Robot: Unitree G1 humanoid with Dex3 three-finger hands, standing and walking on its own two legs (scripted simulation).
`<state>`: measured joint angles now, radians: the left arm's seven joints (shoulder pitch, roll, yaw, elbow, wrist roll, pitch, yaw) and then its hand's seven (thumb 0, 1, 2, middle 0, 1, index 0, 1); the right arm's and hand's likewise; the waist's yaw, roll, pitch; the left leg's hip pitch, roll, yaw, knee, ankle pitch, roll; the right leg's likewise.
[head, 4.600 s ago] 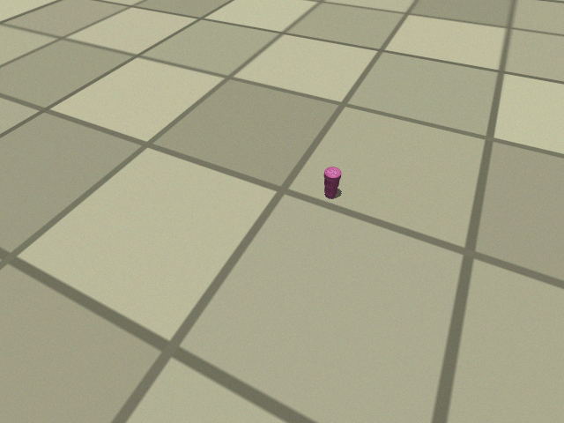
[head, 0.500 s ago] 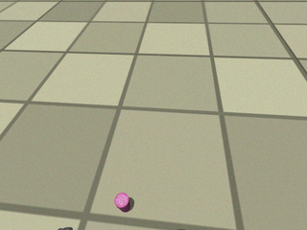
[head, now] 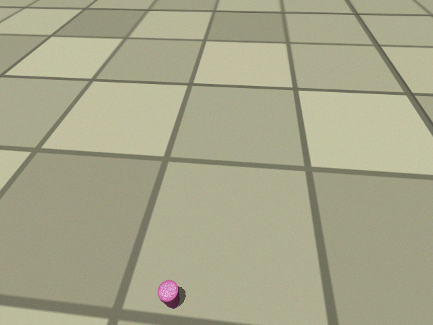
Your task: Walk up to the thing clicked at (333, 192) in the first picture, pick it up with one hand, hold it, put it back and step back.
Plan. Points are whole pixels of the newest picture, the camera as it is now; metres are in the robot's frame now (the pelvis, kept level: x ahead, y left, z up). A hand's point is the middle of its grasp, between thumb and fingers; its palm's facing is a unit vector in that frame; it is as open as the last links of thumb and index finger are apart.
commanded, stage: walk up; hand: left
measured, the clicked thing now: (170, 296) +0.38 +0.23 -0.71
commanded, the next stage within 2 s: stand in 0.48 s
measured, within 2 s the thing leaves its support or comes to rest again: neither
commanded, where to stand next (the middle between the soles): +0.04 +0.01 m, yaw +2 degrees
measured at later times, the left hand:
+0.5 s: hand out of the picture +0.09 +0.26 -0.16, palm faces +0.00 -0.95 -0.32, open 7.4 cm
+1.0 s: hand out of the picture +0.09 +0.26 -0.15, palm faces -0.01 -0.94 -0.34, open 7.4 cm
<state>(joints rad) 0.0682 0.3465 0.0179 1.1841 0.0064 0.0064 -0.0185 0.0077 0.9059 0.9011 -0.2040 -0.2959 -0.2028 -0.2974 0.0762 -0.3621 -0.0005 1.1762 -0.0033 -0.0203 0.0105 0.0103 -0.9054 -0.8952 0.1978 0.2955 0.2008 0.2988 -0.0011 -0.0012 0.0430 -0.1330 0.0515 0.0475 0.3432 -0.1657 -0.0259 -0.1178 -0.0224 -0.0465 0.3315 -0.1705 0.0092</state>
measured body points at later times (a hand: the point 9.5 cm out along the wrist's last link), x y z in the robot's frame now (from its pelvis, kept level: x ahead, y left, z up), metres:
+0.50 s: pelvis +0.01 +0.01 +0.00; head +0.02 +0.01 +0.45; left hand +0.09 +0.30 -0.13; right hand +0.10 -0.29 -0.13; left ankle +0.01 +0.13 -0.75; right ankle +0.01 -0.12 -0.75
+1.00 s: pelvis +0.01 +0.00 +0.00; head +0.02 +0.00 +0.45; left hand +0.09 +0.30 -0.13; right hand +0.09 -0.30 -0.13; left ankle +0.01 +0.13 -0.75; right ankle +0.01 -0.12 -0.75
